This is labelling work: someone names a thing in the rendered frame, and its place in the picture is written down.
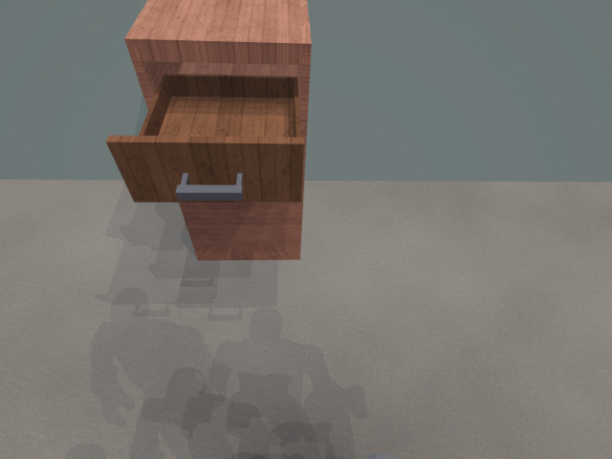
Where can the drawer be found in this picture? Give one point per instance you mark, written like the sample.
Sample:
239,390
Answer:
213,127

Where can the cabinet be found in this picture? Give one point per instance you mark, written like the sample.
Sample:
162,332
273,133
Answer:
231,38

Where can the handle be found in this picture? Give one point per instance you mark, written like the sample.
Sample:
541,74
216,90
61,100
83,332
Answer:
185,192

